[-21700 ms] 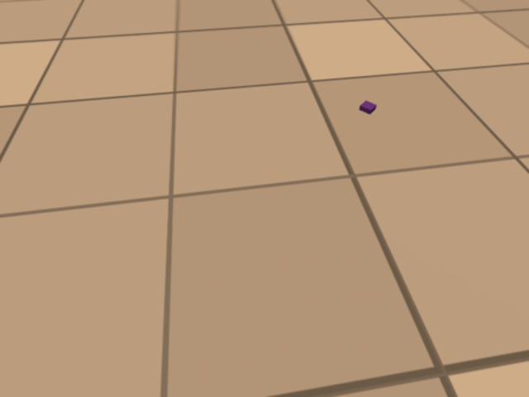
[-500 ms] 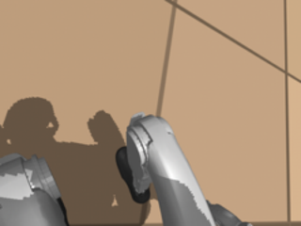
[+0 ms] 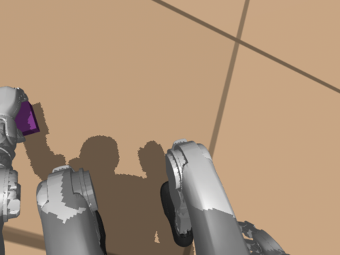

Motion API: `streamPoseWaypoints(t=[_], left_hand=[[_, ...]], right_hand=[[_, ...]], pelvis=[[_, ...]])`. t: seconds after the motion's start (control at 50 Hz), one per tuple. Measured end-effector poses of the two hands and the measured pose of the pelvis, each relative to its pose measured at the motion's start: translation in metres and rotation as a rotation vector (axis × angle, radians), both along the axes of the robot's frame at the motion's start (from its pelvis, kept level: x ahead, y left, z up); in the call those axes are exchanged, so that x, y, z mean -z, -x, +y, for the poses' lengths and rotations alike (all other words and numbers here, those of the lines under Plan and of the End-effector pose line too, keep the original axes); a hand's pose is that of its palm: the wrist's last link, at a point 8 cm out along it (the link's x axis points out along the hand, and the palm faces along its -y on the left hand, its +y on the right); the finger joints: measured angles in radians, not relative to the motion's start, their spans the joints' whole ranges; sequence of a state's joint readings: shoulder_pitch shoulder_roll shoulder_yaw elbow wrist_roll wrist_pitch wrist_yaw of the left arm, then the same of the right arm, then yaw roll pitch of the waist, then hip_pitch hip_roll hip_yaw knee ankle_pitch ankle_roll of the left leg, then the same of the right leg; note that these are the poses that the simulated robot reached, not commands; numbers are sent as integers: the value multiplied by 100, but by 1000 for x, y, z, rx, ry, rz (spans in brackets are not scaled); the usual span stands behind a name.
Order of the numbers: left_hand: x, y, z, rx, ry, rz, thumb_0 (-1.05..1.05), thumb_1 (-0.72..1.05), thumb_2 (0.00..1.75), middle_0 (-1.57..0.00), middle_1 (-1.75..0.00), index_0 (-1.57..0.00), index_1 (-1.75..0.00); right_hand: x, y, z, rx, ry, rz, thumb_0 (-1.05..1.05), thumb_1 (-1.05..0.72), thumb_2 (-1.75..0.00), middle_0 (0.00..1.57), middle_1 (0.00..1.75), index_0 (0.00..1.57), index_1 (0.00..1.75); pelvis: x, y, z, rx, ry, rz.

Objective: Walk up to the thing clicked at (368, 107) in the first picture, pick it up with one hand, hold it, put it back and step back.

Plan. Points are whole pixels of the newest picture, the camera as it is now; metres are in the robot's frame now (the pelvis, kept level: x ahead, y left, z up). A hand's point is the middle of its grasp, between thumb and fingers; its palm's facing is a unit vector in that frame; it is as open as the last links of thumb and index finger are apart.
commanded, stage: settle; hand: left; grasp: from above
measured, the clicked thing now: (16, 120) +0.46 +0.28 -0.20
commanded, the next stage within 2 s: lift in 0.14 s
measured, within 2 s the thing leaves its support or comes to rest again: neither
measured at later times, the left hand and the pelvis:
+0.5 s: hand out of the picture +0.44 +0.29 -0.11, palm faces -0.44 -0.11 -0.89, open 10.0 cm; pelvis +0.00 +0.00 +0.03, yaw +3 degrees
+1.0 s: hand out of the picture +0.38 +0.29 +0.04, palm faces -0.41 -0.11 -0.91, open 10.0 cm; pelvis +0.00 +0.00 +0.14, yaw +6 degrees
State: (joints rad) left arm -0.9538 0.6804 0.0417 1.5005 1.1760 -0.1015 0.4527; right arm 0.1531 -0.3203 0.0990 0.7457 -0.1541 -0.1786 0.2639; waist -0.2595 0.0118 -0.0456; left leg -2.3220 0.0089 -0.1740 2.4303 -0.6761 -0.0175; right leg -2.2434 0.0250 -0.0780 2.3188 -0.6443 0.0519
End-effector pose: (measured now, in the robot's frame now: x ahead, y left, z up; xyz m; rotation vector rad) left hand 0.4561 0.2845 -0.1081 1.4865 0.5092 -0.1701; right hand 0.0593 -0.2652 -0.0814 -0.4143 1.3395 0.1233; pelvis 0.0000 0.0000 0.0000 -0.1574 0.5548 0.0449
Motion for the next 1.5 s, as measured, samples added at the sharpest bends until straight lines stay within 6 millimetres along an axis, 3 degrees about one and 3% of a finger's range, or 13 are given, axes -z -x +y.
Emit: streamPoseWaypoints(t=[0.22,0.44,0.76,0.96,1.16,1.34,1.5], left_hand=[[-19,-1,-1,7,-10,4,-2,3,24,-94,-2,-91,-8],[-45,4,3,-23,11,15,-1,5,22,-93,-4,-89,-10],[-122,43,12,12,3,18,0,4,26,-88,-14,-86,-18],[-192,70,9,0,14,-2,1,4,27,-86,-18,-83,-22],[-280,93,2,-36,27,-8,1,3,28,-86,-19,-84,-23],[-361,107,-8,-43,33,-10,0,2,29,-88,-17,-86,-21],[-410,109,-12,-56,27,14,0,2,28,-89,-15,-86,-19]], right_hand=[[5,3,-5,54,22,41,0,-90,-90,20,30,20,30],[-9,3,-9,113,51,46,0,-90,-90,20,30,20,30],[-50,-28,-5,150,55,-63,0,-90,-90,20,30,20,30],[-100,-64,6,168,39,-167,0,-90,-90,20,30,20,30],[-171,-92,16,193,17,-252,1,-90,-90,20,30,20,30],[-244,-101,21,225,9,-303,1,-90,-90,20,30,20,30],[-294,-100,19,253,16,-318,1,-90,-90,20,30,20,30]], pelvis=[[-8,-2,-4,-12,-26,23],[-26,-1,-4,-24,-32,45],[-76,5,-2,-44,-44,34],[-130,3,-1,-57,-61,11],[-204,-5,-2,-69,-87,-56],[-275,-18,-1,-74,-114,-155],[-325,-32,0,-72,-130,-228]])
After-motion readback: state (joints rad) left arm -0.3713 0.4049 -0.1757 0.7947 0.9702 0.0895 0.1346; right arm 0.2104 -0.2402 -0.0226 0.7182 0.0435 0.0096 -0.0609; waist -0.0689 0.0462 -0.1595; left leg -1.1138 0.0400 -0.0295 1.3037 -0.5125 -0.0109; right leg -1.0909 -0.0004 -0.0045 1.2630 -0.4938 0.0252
